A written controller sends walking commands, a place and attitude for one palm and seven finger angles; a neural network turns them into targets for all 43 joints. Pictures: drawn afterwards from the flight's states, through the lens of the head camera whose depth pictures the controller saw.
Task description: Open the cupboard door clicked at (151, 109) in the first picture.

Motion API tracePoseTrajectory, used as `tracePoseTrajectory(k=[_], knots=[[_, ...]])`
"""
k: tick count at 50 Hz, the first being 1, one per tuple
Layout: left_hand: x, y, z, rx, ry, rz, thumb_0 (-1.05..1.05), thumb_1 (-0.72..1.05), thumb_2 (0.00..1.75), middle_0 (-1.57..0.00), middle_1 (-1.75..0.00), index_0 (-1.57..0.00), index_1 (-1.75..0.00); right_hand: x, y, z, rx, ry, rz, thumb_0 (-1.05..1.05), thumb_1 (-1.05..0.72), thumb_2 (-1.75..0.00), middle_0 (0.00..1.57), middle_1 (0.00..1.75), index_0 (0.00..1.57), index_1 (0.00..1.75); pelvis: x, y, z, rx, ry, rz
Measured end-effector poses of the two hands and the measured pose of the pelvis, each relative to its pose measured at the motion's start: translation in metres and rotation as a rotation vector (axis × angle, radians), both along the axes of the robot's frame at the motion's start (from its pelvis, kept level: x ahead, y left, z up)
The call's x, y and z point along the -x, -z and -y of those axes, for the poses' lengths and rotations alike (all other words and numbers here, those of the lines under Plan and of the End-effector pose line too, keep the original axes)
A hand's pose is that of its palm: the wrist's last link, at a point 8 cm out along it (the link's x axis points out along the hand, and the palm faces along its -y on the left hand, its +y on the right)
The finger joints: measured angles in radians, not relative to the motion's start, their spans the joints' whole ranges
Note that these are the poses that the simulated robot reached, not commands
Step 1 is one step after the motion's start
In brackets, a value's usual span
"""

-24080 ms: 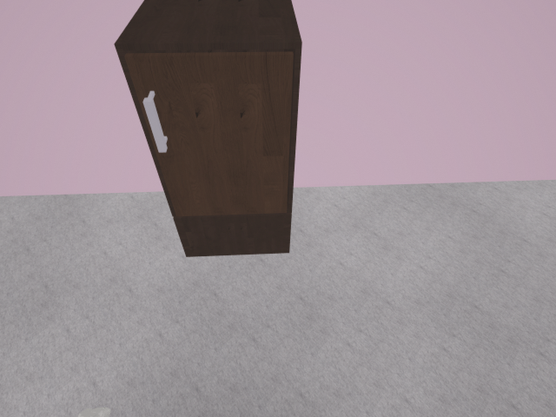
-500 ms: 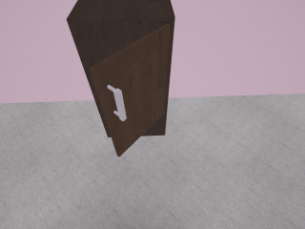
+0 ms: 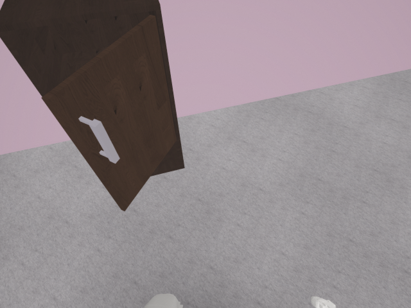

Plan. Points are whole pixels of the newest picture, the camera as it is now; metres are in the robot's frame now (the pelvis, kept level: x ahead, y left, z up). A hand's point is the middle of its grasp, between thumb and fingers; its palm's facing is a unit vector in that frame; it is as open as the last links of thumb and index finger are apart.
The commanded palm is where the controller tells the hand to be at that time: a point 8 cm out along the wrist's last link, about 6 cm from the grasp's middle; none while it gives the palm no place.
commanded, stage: walk to a spot facing it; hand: left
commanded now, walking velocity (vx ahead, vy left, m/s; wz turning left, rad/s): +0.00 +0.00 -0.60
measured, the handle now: (100, 140) +0.50 +0.34 -0.06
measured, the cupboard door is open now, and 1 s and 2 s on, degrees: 48 48 48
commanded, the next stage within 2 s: none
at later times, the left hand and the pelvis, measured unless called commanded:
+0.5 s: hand (125, 302) +0.14 +0.20 -0.18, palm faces -0.28 -0.92 -0.28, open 7.4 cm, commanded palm none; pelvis -0.01 +0.01 -0.02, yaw -16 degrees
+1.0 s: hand (170, 281) +0.19 +0.11 -0.17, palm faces -0.57 -0.79 -0.22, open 7.4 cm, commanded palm none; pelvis +0.01 -0.02 -0.01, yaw -36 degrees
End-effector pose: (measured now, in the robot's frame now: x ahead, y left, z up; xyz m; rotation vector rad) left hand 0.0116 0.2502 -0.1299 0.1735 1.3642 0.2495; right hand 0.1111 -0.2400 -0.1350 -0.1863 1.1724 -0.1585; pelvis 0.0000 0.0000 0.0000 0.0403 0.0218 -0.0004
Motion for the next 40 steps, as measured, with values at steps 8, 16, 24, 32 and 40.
tracePoseTrajectory(k=[8,16,24,32,40], knots=[[-0.032,0.018,-0.026,0.022,0.085,0.04,0.01,0.9,0.9,-0.2,-0.3,-0.2,-0.3,-0.003,-0.007,-0.011,0.048,0.038,0.123,0.01,-0.91,-0.9,0.2,0.3,0.2,0.3,0.004,0.013,-0.021,0.05,0.078,-0.021],[-0.098,0.002,-0.022,0.011,0.229,0.16,0.01,0.9,0.9,-0.2,-0.3,-0.19,-0.3,0.068,0.001,0.006,0.058,0.099,-0.015,0.01,-0.9,-0.9,0.21,0.3,0.21,0.3,0.009,0.01,-0.012,0.077,0.161,0.007],[-0.131,0.016,-0.002,-0.012,0.392,0.143,0.01,0.9,0.9,-0.2,-0.3,-0.19,-0.3,0.128,0.01,0.036,0.086,0.285,-0.082,0.01,-0.91,-0.9,0.2,0.3,0.21,0.3,0.011,0.023,-0.008,0.038,0.272,-0.001],[-0.171,0.019,0.035,0.075,0.51,0.131,0.01,0.9,0.9,-0.2,-0.3,-0.2,-0.3,0.186,-0.008,0.02,0.111,0.384,-0.135,0.01,-0.91,-0.9,0.2,0.3,0.2,0.3,0.004,0.014,-0.007,0.058,0.375,-0.012],[-0.207,0.011,0.095,0.08,0.651,0.24,0.01,0.9,0.9,-0.2,-0.3,-0.2,-0.3,0.233,0.013,0.018,0.029,0.528,-0.198,0.01,-0.9,-0.9,0.21,0.3,0.21,0.3,0.008,0.022,0.016,0.043,0.476,-0.008]])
